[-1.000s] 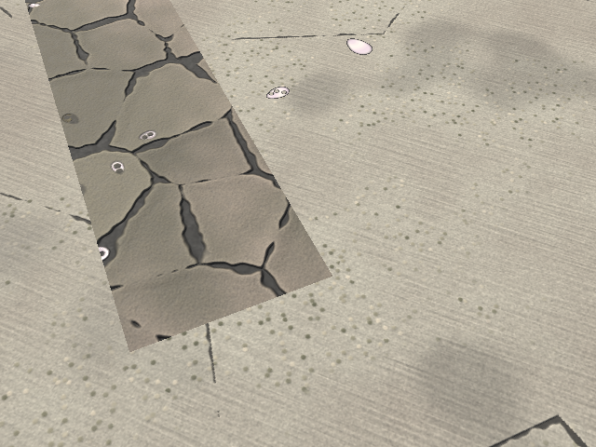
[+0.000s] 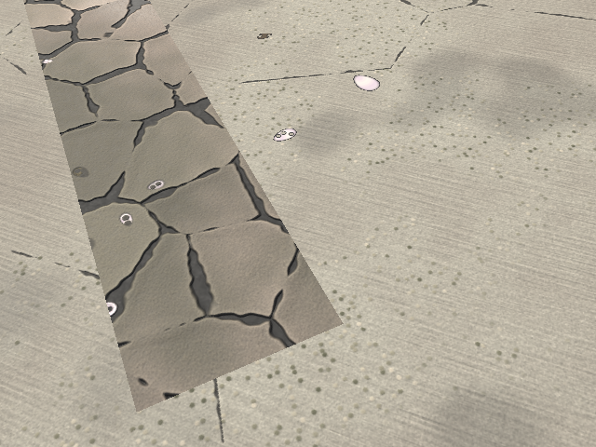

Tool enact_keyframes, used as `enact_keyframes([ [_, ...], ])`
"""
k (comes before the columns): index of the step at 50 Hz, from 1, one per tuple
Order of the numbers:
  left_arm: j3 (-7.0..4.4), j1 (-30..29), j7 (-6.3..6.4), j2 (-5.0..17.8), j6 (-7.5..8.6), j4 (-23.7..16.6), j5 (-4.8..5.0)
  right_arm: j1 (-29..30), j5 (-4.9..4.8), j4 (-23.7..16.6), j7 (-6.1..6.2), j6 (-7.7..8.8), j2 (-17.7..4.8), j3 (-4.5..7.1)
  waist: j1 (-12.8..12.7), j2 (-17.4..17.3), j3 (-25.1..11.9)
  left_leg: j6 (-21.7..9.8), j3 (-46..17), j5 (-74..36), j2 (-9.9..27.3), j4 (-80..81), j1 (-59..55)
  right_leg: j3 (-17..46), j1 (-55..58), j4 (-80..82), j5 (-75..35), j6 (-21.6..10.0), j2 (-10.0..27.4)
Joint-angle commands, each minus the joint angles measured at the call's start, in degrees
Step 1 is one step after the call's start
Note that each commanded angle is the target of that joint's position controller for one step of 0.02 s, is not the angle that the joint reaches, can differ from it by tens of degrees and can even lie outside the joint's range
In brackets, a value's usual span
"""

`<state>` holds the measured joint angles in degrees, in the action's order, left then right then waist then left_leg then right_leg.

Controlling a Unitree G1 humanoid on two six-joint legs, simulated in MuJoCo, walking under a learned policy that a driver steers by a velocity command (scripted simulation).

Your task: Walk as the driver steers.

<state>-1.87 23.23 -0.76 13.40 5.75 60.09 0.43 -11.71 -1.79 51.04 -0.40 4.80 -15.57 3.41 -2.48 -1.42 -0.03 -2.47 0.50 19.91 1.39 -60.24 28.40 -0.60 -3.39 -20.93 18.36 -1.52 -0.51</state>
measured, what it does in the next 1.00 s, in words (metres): walks ahead: left foot, then right foot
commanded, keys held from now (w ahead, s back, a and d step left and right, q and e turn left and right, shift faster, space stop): w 0.82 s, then w+e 0.18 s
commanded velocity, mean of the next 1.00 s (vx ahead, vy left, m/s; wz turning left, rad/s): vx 0.48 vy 0.00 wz -0.03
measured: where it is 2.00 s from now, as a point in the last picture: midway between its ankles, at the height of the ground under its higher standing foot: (369, 246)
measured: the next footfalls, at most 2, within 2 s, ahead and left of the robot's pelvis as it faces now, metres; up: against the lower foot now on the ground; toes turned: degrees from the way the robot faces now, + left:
left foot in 0.26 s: +0.31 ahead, +0.15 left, +0.00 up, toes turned +1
right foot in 0.80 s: +0.62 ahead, -0.09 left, +0.00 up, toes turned -3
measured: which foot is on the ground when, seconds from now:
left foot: up 0.00-0.24, down 0.26-0.82, up 0.84-1.00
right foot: down 0.00-0.28, up 0.30-0.78, down 0.80-1.00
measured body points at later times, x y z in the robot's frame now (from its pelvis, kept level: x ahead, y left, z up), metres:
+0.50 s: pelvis +0.26 +0.06 +0.00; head +0.28 +0.07 +0.45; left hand +0.38 +0.34 -0.12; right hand +0.31 -0.20 -0.13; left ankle +0.27 +0.15 -0.74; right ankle +0.33 -0.10 -0.66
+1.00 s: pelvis +0.55 -0.01 +0.00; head +0.58 -0.02 +0.45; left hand +0.63 +0.26 -0.12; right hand +0.65 -0.29 -0.13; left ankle +0.57 +0.16 -0.67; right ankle +0.58 -0.09 -0.74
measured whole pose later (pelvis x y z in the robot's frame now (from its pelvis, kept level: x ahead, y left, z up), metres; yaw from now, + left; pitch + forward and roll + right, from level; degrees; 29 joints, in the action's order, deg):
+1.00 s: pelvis +0.55 -0.01 +0.00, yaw -3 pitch +1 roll +0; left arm -2.9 15.9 -1.8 14.3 5.0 50.7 0.0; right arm -11.1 -0.2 52.3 0.1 5.7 -16.8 2.8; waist -1.5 -1.9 1.8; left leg -1.6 -1.9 16.4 5.1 -60.7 30.6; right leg -1.3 -13.5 -20.1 7.6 -3.9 -3.5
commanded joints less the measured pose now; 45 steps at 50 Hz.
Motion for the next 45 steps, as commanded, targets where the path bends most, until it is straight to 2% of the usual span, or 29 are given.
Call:
enact_keyframes([
  [1,-0.53,2.97,0.58,6.00,-0.63,-1.80,-0.24,9.12,0.52,-6.03,-1.18,1.27,-1.67,0.15,-1.30,7.25,5.25,0.99,0.22,-7.06,3.72,5.29,19.13,12.66,10.35,11.59,-21.65,-8.84,13.89],
  [4,-0.83,2.43,1.76,8.60,-1.01,-2.78,-0.39,16.11,0.50,-8.57,-1.75,0.95,0.95,-1.19,-2.28,6.93,6.93,2.48,3.15,-16.07,1.11,19.99,8.41,6.53,0.51,14.60,-20.25,-8.07,10.73],
  [6,-1.37,4.21,2.00,10.33,-0.76,-2.27,0.10,18.46,0.22,-9.65,-1.92,0.71,-0.35,-1.16,-2.35,8.10,7.68,2.24,3.28,-19.40,0.09,25.02,3.51,6.39,-1.19,16.46,-18.75,-8.35,12.11],
  [8,-1.76,4.26,2.01,10.48,-0.66,-1.91,0.82,19.10,-0.04,-10.30,-2.06,0.59,-2.33,-0.79,-1.14,8.43,8.38,0.77,1.65,-20.35,0.35,28.35,2.59,6.04,1.70,15.88,-20.92,-7.72,14.13],
  [10,-2.22,3.34,1.92,11.02,-0.99,-2.10,0.80,16.75,0.12,-10.04,-2.10,0.71,-4.66,0.12,1.49,8.46,5.99,-1.24,1.61,-18.76,-0.62,29.68,-1.33,4.89,5.83,10.97,-34.05,-6.39,15.47],
  [11,-2.50,2.73,1.88,11.54,-1.37,-2.33,0.60,12.85,0.25,-9.06,-1.90,0.64,-6.11,0.92,3.95,8.98,2.64,-2.45,2.62,-17.29,-2.06,29.30,-6.96,3.65,6.87,5.39,-44.68,-5.54,15.16],
  [12,-2.40,2.26,1.89,11.06,-1.92,-2.63,0.22,4.26,0.14,-6.35,-1.52,0.42,-7.98,2.18,8.21,8.61,-2.63,-4.05,3.72,-16.54,-3.70,29.30,-17.62,1.83,5.16,-4.61,-51.62,-4.30,13.20],
  [13,-1.95,2.01,1.94,10.24,-2.21,-3.50,-0.38,-5.60,0.10,-3.61,-0.94,0.06,-10.16,3.29,12.47,7.12,-8.48,-6.12,-0.40,-15.03,0.07,28.06,-32.78,0.87,-4.16,-18.03,-45.17,-2.59,10.90],
  [14,-0.01,8.30,1.47,2.93,-1.58,-4.87,-0.69,-12.95,1.70,-1.87,-0.59,-0.31,-15.56,4.41,10.23,-7.39,-18.17,-14.31,-26.22,-1.09,15.62,31.92,-53.24,-0.85,-24.92,-41.79,-17.23,0.84,1.83],
  [15,0.35,8.10,1.11,2.36,0.03,-4.24,0.48,-12.48,1.25,-1.45,-1.07,-0.28,-12.53,3.18,9.72,-13.35,-22.37,-17.28,-46.19,8.73,21.17,44.67,-52.49,6.77,-31.79,-53.53,13.08,0.57,-2.36],
  [16,-1.25,2.32,0.75,7.69,1.15,-6.39,2.21,-6.66,0.74,-1.84,-1.30,0.14,-9.07,2.01,8.63,-10.00,-11.22,-14.12,-39.75,11.33,19.04,46.58,-43.71,7.83,-37.81,-57.83,10.67,-0.68,1.33],
  [17,-1.53,-2.26,0.84,8.97,1.70,-7.72,2.73,-1.91,0.82,-2.74,-1.36,0.50,-7.06,1.39,7.00,-5.73,-4.84,-12.24,-30.76,6.11,17.00,47.45,-34.49,6.12,-37.71,-56.47,5.56,-1.76,4.48],
  [18,-1.76,-3.84,1.27,8.43,1.69,-8.02,2.03,1.80,1.44,-3.05,-1.64,0.93,-5.81,0.99,4.79,-1.93,-1.56,-11.11,-24.23,-0.88,14.72,48.93,-26.16,5.22,-35.06,-52.74,0.97,-1.79,6.92],
  [19,-2.21,-2.99,1.62,7.86,1.02,-7.67,1.13,3.87,2.11,-3.15,-1.82,1.40,-4.24,0.52,2.57,-2.33,-0.58,-10.07,-19.22,-5.66,12.30,50.36,-20.91,5.60,-31.22,-49.68,-1.94,-1.85,8.90],
  [20,-2.07,-1.50,1.61,6.34,0.19,-7.41,0.88,4.57,2.32,-2.75,-1.95,1.55,-3.99,0.45,1.18,-3.78,-0.46,-10.40,-16.83,-7.39,11.44,51.84,-17.40,5.73,-28.17,-48.08,-2.93,-1.54,9.60],
  [21,-1.96,-1.05,1.66,5.22,-0.50,-7.36,0.73,4.24,2.08,-2.19,-1.99,1.80,-3.83,0.39,0.59,-3.45,0.02,-10.91,-14.81,-9.10,10.84,52.98,-15.34,5.34,-27.17,-46.50,-3.02,-1.14,9.93],
  [24,-2.35,-6.74,1.98,5.92,-1.39,-10.07,0.09,1.21,1.92,-0.29,-1.02,2.17,-5.88,0.69,0.82,-1.82,3.07,-11.94,-11.08,-12.00,10.45,55.67,-13.98,4.49,-32.35,-38.92,-8.96,0.77,10.57],
  [26,-2.39,-11.40,1.79,5.92,-1.14,-11.78,-0.39,-1.36,1.81,0.61,-0.18,1.95,-6.91,0.83,2.10,-0.67,3.91,-11.63,-9.57,-14.26,10.19,56.11,-16.13,4.22,-35.52,-31.33,-15.89,1.72,10.39],
  [29,-1.77,-18.05,1.02,4.58,-0.43,-13.71,-0.17,-4.36,1.34,1.53,0.57,1.51,-7.82,0.84,4.35,-0.60,4.44,-9.78,-5.63,-16.48,8.42,56.08,-17.43,1.89,-33.26,-19.14,-24.58,1.93,8.12],
  [34,-1.07,-26.32,-0.64,4.65,0.03,-17.04,0.59,-10.71,0.63,4.38,0.88,0.23,-8.58,1.07,7.01,-0.28,5.70,-9.09,-5.27,-17.98,11.44,52.63,-27.23,1.54,-34.37,-10.22,-23.56,1.04,6.18],
  [37,-1.45,-25.88,-1.47,6.50,0.40,-18.17,0.70,-10.96,0.61,4.82,1.05,-0.87,-9.54,1.56,5.32,-1.69,4.28,-7.73,-6.06,-25.69,13.81,47.73,-33.04,1.11,-31.96,-7.77,-16.40,-1.13,4.87],
  [38,-1.98,-23.00,-1.51,7.73,0.51,-17.69,0.73,-10.00,0.70,4.56,1.06,-1.19,-10.03,1.70,3.40,-2.72,2.29,-7.03,-5.50,-34.39,13.44,43.99,-33.64,-0.19,-27.09,-7.26,-14.16,-2.11,3.36],
  [39,-3.10,-15.99,-1.34,9.60,0.56,-15.77,0.68,-8.87,0.87,4.26,1.00,-1.59,-9.77,1.53,-0.54,-2.73,-2.09,-5.83,-3.45,-43.90,11.19,35.39,-32.57,-2.06,-17.29,-6.00,-14.22,-3.66,1.34],
  [40,-4.51,-5.35,-0.87,12.89,0.50,-12.87,0.37,-9.01,1.47,3.41,1.04,-1.72,-8.01,0.71,-4.63,-1.35,-9.88,-4.06,-1.12,-41.61,8.05,22.03,-25.30,0.55,-0.85,-8.18,-15.56,-6.21,3.95],
  [41,-6.05,2.62,-0.61,18.86,0.17,-11.15,-0.76,-15.48,1.78,2.31,0.44,-0.72,-1.69,-1.29,-3.60,10.60,-19.78,0.36,2.37,-21.10,-0.24,-1.32,-1.38,24.89,24.24,-7.36,-8.36,-15.03,19.07],
  [42,-5.07,4.25,-0.86,15.65,-0.12,-10.43,-0.03,-14.92,1.51,3.05,0.18,0.83,-1.77,-1.56,-4.03,15.72,-23.55,0.91,-4.37,12.01,-4.97,-11.58,8.85,43.16,28.63,2.45,-2.18,-18.15,23.29],
  [43,-3.74,-0.05,-0.88,12.22,-0.08,-11.05,0.36,-9.48,0.01,1.46,-0.17,2.03,-7.81,0.03,-3.69,12.38,-15.49,-0.35,-6.82,10.40,-1.00,-16.21,14.78,37.36,23.06,3.81,0.85,-15.13,20.95],
  [44,-3.21,-5.17,-0.76,10.58,-0.14,-12.53,0.18,-4.96,-0.52,0.07,-0.14,2.74,-8.28,0.04,-2.38,8.81,-8.97,-1.04,-5.13,5.14,1.92,-14.73,15.54,29.82,14.47,4.90,-2.71,-13.55,18.68],
  [45,-2.61,-8.81,-1.03,8.76,-0.20,-13.14,-0.35,-1.79,0.56,-0.27,0.27,2.78,-7.73,0.20,-0.96,3.61,-3.62,-1.21,-3.98,0.75,3.93,-10.58,13.49,23.58,5.49,6.98,-9.04,-12.21,15.75],
])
